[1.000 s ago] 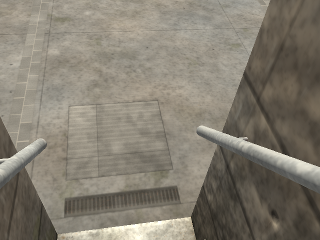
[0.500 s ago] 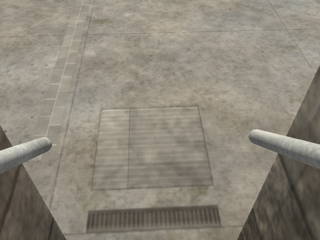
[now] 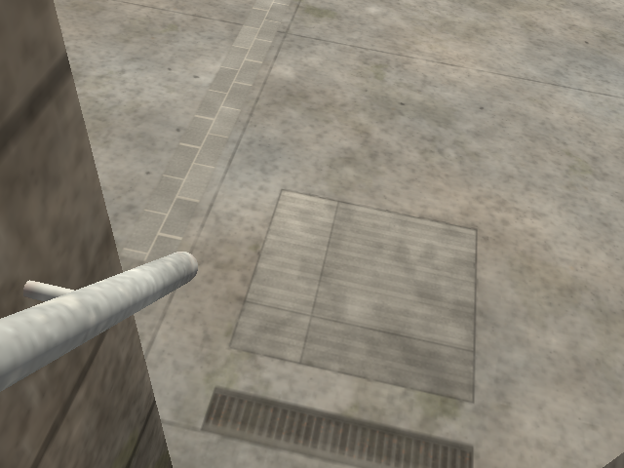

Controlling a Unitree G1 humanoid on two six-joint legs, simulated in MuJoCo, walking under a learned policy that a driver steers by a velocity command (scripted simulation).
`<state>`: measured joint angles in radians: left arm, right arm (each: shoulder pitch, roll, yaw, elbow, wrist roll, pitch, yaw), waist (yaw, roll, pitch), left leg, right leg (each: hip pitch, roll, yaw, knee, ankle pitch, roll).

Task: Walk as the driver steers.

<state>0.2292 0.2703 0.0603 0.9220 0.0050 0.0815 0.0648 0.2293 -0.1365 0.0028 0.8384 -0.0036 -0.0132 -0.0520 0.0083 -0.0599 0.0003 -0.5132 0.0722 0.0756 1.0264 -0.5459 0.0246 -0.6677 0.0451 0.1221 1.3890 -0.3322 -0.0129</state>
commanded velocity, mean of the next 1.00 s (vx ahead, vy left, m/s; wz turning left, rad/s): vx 0.27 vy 0.00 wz -0.26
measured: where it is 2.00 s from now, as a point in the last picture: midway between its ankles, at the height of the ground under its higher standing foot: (340, 429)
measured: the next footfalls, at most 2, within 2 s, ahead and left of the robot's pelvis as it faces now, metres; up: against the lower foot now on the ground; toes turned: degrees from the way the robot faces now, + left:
right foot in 0.26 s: +0.00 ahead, -0.16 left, +0.00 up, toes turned -6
left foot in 0.58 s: +0.20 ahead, +0.00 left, -0.22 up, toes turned -17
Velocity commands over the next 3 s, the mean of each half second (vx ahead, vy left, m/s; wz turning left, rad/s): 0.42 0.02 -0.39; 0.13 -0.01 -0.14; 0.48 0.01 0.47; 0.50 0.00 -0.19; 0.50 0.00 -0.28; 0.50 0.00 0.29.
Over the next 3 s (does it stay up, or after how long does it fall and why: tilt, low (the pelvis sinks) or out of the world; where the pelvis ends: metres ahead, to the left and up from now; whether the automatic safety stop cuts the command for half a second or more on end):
stays up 1.30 -0.41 -0.59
